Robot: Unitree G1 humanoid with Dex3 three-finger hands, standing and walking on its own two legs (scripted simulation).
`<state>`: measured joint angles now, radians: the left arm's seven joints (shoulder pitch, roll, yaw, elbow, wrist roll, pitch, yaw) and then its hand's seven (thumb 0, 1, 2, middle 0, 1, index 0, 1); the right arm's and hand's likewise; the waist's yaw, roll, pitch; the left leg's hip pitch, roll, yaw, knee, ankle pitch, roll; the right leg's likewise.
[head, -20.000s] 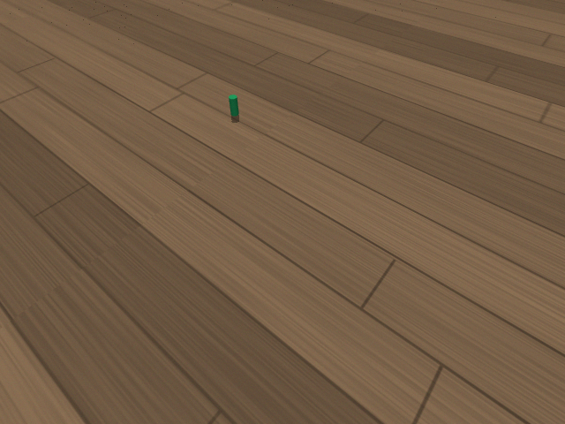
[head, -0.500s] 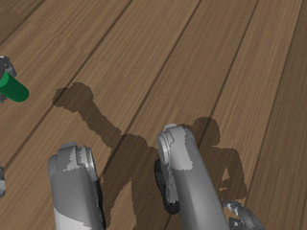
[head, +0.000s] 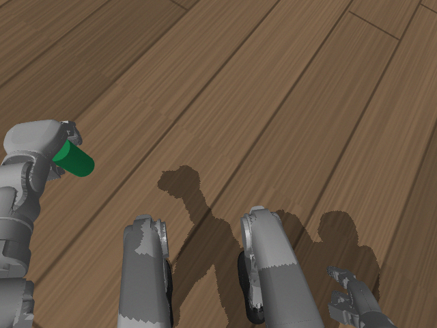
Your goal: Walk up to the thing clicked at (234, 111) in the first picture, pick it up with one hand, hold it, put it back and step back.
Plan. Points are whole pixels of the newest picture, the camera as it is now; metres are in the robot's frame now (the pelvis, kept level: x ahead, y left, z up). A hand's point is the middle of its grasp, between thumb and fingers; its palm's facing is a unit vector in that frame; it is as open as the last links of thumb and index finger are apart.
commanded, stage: lift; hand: left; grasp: from above
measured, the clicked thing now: (70, 158) +0.44 +0.28 -0.13
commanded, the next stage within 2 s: hold in 0.96 s
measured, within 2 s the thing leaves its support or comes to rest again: neither
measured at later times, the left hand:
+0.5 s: hand out of the picture +0.35 +0.26 +0.11, palm faces -0.46 -0.12 -0.88, open 8.0 cm
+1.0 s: hand out of the picture +0.36 +0.25 +0.19, palm faces -0.44 -0.12 -0.89, open 8.0 cm
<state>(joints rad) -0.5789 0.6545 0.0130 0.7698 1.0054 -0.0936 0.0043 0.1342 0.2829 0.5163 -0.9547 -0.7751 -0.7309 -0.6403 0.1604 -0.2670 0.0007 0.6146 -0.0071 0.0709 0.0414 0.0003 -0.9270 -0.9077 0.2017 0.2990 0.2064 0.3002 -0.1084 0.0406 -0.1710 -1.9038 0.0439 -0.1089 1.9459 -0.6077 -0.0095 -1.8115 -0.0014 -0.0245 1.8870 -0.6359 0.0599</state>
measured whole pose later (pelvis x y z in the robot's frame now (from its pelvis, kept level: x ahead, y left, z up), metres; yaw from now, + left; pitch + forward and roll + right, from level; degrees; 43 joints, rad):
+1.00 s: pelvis +0.06 +0.00 +0.26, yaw +3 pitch +10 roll -1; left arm -0.32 0.41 -0.17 0.80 0.98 0.03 0.09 0.15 0.32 0.46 -0.95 -0.77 -0.73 -0.62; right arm 0.26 -0.25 -0.03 0.72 0.04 -0.02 -0.05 0.00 -0.92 -0.90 0.20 0.30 0.21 0.30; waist -0.05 0.03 -0.08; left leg -0.68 0.06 0.01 0.87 -0.36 -0.01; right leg -0.64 -0.02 0.02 0.84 -0.36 0.04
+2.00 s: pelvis +0.08 -0.01 +0.29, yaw +2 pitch +3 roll +0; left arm -0.25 0.39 -0.21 0.62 0.99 0.04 -0.05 0.13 0.36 0.39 -0.96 -0.65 -0.77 -0.51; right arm 0.21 -0.26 -0.03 0.67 0.07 0.06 -0.05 0.01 -0.91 -0.90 0.20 0.30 0.20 0.30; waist 0.00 0.05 -0.04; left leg -0.36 0.05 0.04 0.57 -0.26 -0.02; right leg -0.35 -0.03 0.04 0.58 -0.28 0.03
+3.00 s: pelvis +0.08 +0.00 +0.30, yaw +2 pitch +1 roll +0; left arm -0.22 0.40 -0.21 0.56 0.98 0.03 -0.08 0.12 0.34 0.41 -0.95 -0.69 -0.77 -0.52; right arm 0.18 -0.25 -0.02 0.66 0.08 0.08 -0.06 0.01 -0.92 -0.90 0.20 0.30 0.20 0.30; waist 0.02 0.05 0.00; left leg -0.26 0.04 0.05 0.47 -0.21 -0.02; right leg -0.26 -0.03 0.04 0.48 -0.23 0.04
